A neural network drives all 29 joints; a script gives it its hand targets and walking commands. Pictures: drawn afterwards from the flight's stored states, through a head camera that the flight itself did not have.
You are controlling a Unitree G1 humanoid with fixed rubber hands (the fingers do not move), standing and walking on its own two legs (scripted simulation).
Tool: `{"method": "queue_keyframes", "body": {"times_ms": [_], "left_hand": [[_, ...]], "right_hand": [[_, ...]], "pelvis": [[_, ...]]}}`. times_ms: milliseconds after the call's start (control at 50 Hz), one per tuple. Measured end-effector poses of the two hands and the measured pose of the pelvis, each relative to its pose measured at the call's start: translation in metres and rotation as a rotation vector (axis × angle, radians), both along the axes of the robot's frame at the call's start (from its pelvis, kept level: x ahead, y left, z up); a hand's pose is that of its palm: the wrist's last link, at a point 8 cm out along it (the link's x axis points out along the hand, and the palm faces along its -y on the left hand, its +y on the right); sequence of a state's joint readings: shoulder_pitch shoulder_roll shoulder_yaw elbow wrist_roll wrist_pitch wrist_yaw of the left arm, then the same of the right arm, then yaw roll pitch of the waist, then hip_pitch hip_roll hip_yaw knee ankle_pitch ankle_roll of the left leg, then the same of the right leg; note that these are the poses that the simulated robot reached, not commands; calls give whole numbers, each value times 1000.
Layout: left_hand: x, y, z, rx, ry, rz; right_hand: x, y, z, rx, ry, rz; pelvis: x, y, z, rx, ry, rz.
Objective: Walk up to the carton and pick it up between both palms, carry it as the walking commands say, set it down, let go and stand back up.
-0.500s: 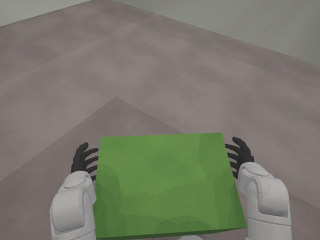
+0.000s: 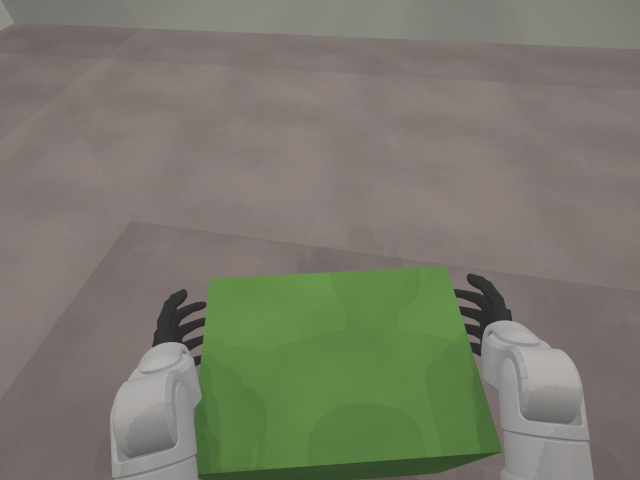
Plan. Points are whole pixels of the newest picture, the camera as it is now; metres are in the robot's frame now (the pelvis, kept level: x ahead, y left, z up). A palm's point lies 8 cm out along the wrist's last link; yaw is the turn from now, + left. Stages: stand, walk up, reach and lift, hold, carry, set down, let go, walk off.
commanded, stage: carry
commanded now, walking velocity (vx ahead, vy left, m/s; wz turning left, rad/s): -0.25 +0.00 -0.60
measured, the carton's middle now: (333, 384) +0.26 -0.01 -0.04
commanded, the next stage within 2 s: none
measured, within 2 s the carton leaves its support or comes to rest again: neither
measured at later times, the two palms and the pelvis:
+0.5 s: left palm out of the picture +0.11 +0.17 +0.09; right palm out of the picture +0.03 -0.19 +0.10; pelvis -0.18 +0.04 +0.00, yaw -15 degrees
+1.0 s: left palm out of the picture -0.05 +0.10 +0.07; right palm out of the picture -0.24 -0.21 +0.08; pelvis -0.38 +0.09 -0.01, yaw -32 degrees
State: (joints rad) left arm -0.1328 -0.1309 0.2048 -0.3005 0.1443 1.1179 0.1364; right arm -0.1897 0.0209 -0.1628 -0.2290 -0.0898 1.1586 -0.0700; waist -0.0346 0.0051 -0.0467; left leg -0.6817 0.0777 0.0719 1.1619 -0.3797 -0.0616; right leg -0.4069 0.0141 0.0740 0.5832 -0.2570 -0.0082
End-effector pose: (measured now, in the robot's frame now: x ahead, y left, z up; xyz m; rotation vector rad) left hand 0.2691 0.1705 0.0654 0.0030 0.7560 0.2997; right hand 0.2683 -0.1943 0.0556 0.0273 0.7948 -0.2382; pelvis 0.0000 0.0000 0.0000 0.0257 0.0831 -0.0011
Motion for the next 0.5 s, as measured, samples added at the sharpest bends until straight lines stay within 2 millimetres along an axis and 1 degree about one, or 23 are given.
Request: {"method": "queue_keyframes", "body": {"times_ms": [60,120,180,260,340,420,500], "left_hand": [[-11,-8,6,-2,-39,-43],[-28,-7,12,-13,-78,-59],[-51,1,12,-36,-96,-62],[-82,16,7,-68,-122,-68],[-119,24,6,-98,-88,-84],[-144,17,12,-98,-96,-130],[-163,-1,20,-77,-111,-205]], "right_hand": [[-24,-8,9,-13,-40,-32],[-47,-6,19,-24,-78,-49],[-72,1,25,-33,-97,-65],[-111,17,25,-36,-123,-95],[-159,26,28,-27,-93,-147],[-199,21,37,-40,-101,-183],[-240,8,41,-49,-116,-231]], "pelvis": [[-21,1,1,8,9,-31],[-43,5,1,12,13,-59],[-65,13,-1,11,14,-85],[-97,27,-10,-11,-3,-110],[-123,35,-1,-49,-33,-154],[-152,40,4,-71,-43,-197],[-184,40,4,-80,-44,-253]]}}
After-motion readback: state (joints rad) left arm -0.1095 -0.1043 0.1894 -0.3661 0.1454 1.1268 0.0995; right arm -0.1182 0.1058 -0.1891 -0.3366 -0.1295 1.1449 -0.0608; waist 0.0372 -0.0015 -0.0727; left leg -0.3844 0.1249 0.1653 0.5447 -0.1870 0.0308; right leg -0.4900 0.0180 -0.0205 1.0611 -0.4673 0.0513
